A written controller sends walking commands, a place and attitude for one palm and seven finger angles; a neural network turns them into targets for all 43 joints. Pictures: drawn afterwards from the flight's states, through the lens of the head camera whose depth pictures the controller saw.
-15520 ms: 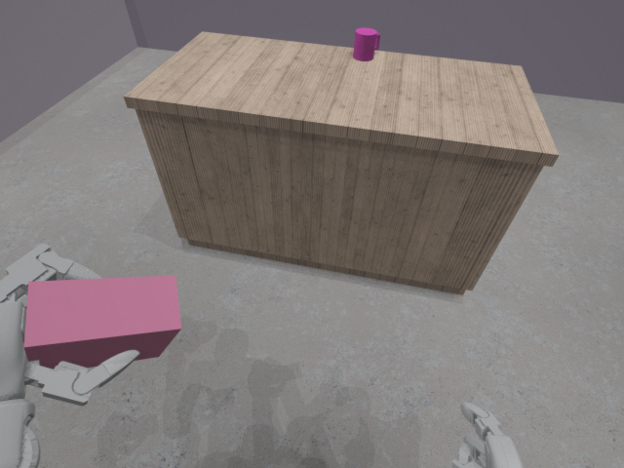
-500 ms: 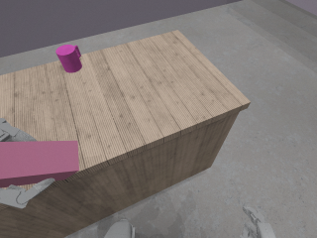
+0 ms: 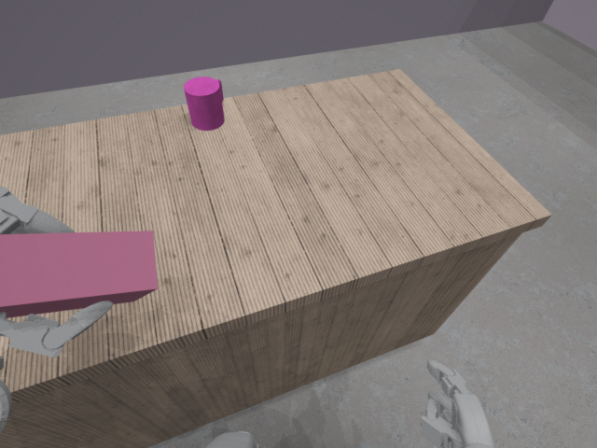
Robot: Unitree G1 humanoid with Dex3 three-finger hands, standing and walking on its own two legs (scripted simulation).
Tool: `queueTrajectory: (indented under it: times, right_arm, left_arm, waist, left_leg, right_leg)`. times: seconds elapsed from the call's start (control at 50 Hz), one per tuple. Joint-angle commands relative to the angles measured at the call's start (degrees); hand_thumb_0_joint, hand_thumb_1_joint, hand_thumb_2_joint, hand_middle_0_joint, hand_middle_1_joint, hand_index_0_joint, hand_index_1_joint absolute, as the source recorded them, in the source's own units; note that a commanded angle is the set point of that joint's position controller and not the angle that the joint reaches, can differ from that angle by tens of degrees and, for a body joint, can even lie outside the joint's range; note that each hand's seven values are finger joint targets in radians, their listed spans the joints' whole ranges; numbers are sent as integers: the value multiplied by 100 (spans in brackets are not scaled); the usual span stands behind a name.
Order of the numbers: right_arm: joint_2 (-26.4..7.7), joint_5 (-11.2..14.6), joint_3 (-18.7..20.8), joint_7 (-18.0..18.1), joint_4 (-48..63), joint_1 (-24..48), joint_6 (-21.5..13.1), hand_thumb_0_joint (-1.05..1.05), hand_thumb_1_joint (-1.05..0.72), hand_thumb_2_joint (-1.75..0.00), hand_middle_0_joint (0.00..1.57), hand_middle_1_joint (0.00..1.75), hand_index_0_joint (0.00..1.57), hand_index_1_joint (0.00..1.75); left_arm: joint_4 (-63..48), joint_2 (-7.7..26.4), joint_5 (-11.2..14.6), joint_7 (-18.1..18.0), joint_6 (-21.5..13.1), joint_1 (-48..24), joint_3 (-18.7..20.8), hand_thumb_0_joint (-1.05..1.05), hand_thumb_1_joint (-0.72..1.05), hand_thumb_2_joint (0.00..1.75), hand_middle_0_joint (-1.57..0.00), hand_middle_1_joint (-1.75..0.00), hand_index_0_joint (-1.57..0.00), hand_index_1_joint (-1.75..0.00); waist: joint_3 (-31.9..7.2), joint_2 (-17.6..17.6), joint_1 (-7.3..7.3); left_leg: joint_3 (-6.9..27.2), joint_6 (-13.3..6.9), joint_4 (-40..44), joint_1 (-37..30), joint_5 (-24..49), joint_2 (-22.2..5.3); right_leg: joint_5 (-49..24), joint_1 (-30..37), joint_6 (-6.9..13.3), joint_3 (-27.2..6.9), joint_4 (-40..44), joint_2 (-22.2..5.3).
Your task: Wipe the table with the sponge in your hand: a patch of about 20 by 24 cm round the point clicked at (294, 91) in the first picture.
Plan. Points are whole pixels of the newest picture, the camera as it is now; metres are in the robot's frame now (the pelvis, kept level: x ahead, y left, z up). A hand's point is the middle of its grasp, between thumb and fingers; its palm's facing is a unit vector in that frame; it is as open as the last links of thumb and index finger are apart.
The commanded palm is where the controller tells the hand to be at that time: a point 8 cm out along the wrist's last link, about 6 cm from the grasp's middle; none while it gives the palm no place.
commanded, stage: shuffle to correct the standing spot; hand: left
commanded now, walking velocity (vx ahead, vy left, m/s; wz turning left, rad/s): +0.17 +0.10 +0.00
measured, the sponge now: (99, 273) +0.24 +0.22 +0.17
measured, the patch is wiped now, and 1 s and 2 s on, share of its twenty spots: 0.00 0.00 0.00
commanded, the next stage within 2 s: come to a stop and stand still in 0.40 s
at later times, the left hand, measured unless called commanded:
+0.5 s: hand (6, 252) +0.24 +0.31 +0.18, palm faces +0.38 -0.82 -0.42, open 9.8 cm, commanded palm +0.17 +0.34 +0.20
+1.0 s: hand out of the picture +0.24 +0.33 +0.18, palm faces +0.26 -0.88 -0.40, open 9.8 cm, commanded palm +0.18 +0.38 +0.20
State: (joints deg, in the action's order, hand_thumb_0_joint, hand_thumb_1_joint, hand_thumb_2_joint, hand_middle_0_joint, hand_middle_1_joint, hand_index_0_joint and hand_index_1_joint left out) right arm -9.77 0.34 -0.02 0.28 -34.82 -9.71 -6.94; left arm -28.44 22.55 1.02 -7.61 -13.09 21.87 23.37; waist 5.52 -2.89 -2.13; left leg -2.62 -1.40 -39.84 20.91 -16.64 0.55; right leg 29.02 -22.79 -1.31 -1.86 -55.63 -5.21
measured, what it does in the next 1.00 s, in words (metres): steps to the left: right foot, then left foot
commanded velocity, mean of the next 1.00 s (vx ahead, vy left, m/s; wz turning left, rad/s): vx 0.09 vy -0.01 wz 0.00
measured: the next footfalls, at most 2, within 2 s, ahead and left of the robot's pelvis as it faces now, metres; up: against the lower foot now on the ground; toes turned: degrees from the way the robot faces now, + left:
right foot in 0.16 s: +0.05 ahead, -0.04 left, +0.00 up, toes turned -1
left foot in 0.40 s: +0.08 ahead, +0.17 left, +0.00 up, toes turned +0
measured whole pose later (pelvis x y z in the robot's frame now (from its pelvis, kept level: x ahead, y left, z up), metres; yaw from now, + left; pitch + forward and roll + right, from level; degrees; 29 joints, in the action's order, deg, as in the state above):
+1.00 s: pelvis +0.01 +0.11 +0.02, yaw -2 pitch -1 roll -1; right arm -11.5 0.2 -0.1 0.2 -32.2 -11.4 -9.7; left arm -27.4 22.0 1.4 -4.2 -13.9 24.7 19.4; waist 4.6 -2.6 -0.2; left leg -3.8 -2.6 -28.3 15.0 -12.2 0.3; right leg 13.3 -12.1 -2.0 -0.3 -26.6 -1.7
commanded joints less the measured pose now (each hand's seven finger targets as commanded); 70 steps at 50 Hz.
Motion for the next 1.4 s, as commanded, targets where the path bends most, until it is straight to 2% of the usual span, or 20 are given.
queueTrajectory:
  times: [0.0, 0.1, 0.12, 0.16, 0.18, 0.22, 0.3, 0.38, 0.42, 0.5, 0.58, 0.68, 0.7, 0.72, 0.76, 0.8, 0.88, 0.96, 1.18, 1.38]
  right_arm:
    - [-873, 26, 343, 92, 847, 342, -401, 0, -90, -90, 20, 30, 20, 30]
    - [-847, 57, 130, 85, 890, 429, -424, 0, -90, -90, 20, 30, 20, 30]
    - [-793, 28, 125, 99, 871, 341, -350, 0, -90, -90, 20, 30, 20, 30]
    - [-914, 51, 317, 91, 875, 194, -253, 0, -90, -90, 20, 30, 20, 30]
    - [-1005, 54, 398, 33, 810, 132, -252, 0, -90, -90, 20, 30, 20, 30]
    - [-850, 22, 230, 66, 658, 114, -249, 0, -90, -90, 20, 30, 20, 30]
    - [-662, -27, 183, 231, 710, 227, -397, 0, -90, -90, 20, 30, 20, 30]
    - [-1087, 39, 397, 327, 922, 290, -431, 0, -90, -90, 20, 30, 20, 30]
    - [-860, -31, 301, 339, 873, 357, -399, 0, -90, -90, 20, 30, 20, 30]
    - [-867, 2, 235, 256, 908, 221, -437, 0, -90, -90, 20, 30, 20, 30]
    - [-837, 6, 252, 207, 868, 20, -366, 0, -90, -90, 20, 30, 20, 30]
    - [-784, -40, 95, 319, 820, 348, -302, 0, -90, -90, 20, 30, 20, 30]
    - [-1024, -252, 429, 317, 592, -423, -558, 0, -90, -90, 20, 30, 20, 30]
    - [-337, -86, 92, 271, 479, -15, -540, 0, -90, -90, 20, 30, 20, 30]
    - [-735, 96, 246, 107, 882, 68, -561, 0, -90, -90, 20, 30, 20, 30]
    - [-886, 34, 308, -6, 947, 207, -610, 0, -90, -90, 20, 30, 20, 30]
    - [-875, 12, 224, -44, 1117, 381, -581, 0, -90, -90, 20, 30, 20, 30]
    - [-838, 46, 196, 143, 1123, 372, -542, 0, -90, -90, 20, 30, 20, 30]
    - [-880, -32, 136, 148, 920, 190, -690, 0, -90, -90, 20, 30, 20, 30]
    - [-819, -31, 108, 180, 1040, 296, -476, 0, -90, -90, 20, 30, 20, 30]
  left_arm:
    - [-1833, 881, 51, -66, -350, -537, 434, 0, 10, 130, -120, -160, -120, -160]
    - [-1600, 1005, 102, -77, -345, 147, 672, 0, 10, 130, -120, -160, -120, -160]
    - [-1334, 1084, 84, -78, -341, 166, 759, 0, 10, 130, -120, -160, -120, -160]
    - [-869, 1097, 212, -65, -236, 172, 816, 0, 10, 130, -120, -160, -120, -160]
    - [-898, 795, 218, -42, -257, 6, 537, 0, 10, 130, -120, -160, -120, -160]
    - [-806, 898, 170, -75, -321, 28, 656, 0, 10, 130, -120, -160, -120, -160]
    - [-853, 678, 54, -75, -333, -91, 347, 0, 10, 130, -120, -160, -120, -160]
    - [-1230, 734, -29, -38, -341, -517, 214, 0, 10, 130, -120, -160, -120, -160]
    - [-1199, 980, 3, 10, -253, -505, 455, 0, 10, 130, -120, -160, -120, -160]
    - [-1662, 957, 10, 41, -308, -99, 576, 0, 10, 130, -120, -160, -120, -160]
    - [-1053, 714, 227, 92, -87, 444, 450, 0, 10, 130, -120, -160, -120, -160]
    - [-940, 704, 201, 60, 8, -172, 297, 0, 10, 130, -120, -160, -120, -160]
    - [-1302, 4846, -483, 74, -407, -5268, 3420, 0, 10, 130, -120, -160, -120, -160]
    - [1387, 1436, -9, 332, -182, -2502, 836, 0, 10, 130, -120, -160, -120, -160]
    - [387, 343, 182, 374, -294, -1531, -152, 0, 10, 130, -120, -160, -120, -160]
    - [-761, 643, 178, 276, -408, -1101, -61, 0, 10, 130, -120, -160, -120, -160]
    - [-1228, 831, 138, 146, -432, -129, 286, 0, 10, 130, -120, -160, -120, -160]
    - [-1216, 1388, 203, 45, -535, -179, 1035, 0, 10, 130, -120, -160, -120, -160]
    - [-956, 504, 52, 125, -504, -702, -46, 0, 10, 130, -120, -160, -120, -160]
    - [-976, 723, 101, 110, -431, -363, 292, 0, 10, 130, -120, -160, -120, -160]
  waist:
    - [-1263, 1284, 232]
    - [-1404, 1261, 97]
    - [-1370, 549, 145]
    - [-1009, -1301, 145]
    - [-845, -1046, 232]
    - [-849, -175, 286]
    - [-1138, -101, 226]
    - [-978, 1091, 105]
    - [-786, 1774, 184]
    - [-1201, 1439, 131]
    - [-1249, -349, 296]
    - [-1130, 606, 234]
    - [-227, -346, -179]
    - [-819, -704, 106]
    - [-1008, 783, 82]
    - [-1397, 1048, 5]
    - [-1242, 699, -42]
    - [-1124, 840, 22]
    - [-1137, 816, 94]
    - [-1118, 801, 89]
  left_leg:
    - [1861, -1186, 1846, -921, 1493, -1398]
    - [985, -542, 1359, 436, 158, -863]
    - [695, -324, 766, 959, -657, -508]
    - [226, 83, -1988, 1831, -1179, 150]
    - [542, 142, -2616, 2004, -829, -78]
    - [789, 103, -2189, 1590, -716, -487]
    - [-387, 6, 1060, -985, 317, 84]
    - [1553, -591, 1918, -1240, 1480, -1343]
    - [2102, -907, 2541, -405, 328, -1646]
    - [983, -468, 1474, -294, 1199, -1078]
    - [220, 62, 426, -563, 664, -187]
    - [590, -29, 1517, -970, 1433, -655]
    - [-14, -66, 504, 102, 707, -712]
    - [199, 60, 320, -417, 282, 22]
    - [41, 18, 1061, -995, 668, -100]
    - [401, -64, 1471, -1450, 1772, -410]
    - [863, -161, 2020, -609, 1194, -763]
    - [812, -74, 2201, -457, 273, -701]
    - [770, 60, 2181, -821, 543, -671]
    - [688, 112, 2159, -761, 614, -565]
  right_leg:
    - [31, -620, 97, 275, -729, 240]
    - [-1330, 1865, 178, 660, 2745, 397]
    - [-1327, 2336, 382, 68, 3393, -10]
    - [-524, 1845, 1463, -3213, 4426, -1968]
    - [-992, 1738, 1704, -3107, 4393, -2078]
    - [-2317, 1417, 1437, -1714, 3781, -1667]
    - [-1796, 664, 658, 19, 3129, -438]
    - [-718, 42, 158, 433, 1366, 505]
    - [-96, 314, 155, 396, 803, 412]
    - [-1429, 1501, 222, 557, 2993, 464]
    - [-2706, 1080, 769, -759, 3505, -336]
    - [-2597, 1051, 259, -30, 3135, 225]
    - [-2295, 618, 99, -679, 3882, -76]
    - [-2148, 603, 683, -1164, 3778, -439]
    - [-3121, 1251, 614, -1027, 3482, -373]
    - [-2684, 1403, 336, -332, 3120, 41]
    - [-2013, 1706, 201, 166, 2872, 312]
    - [-1880, 1627, 209, 144, 3017, 271]
    - [-2168, 1491, 199, 174, 3330, 310]
    - [-2296, 1631, 195, 189, 3524, 311]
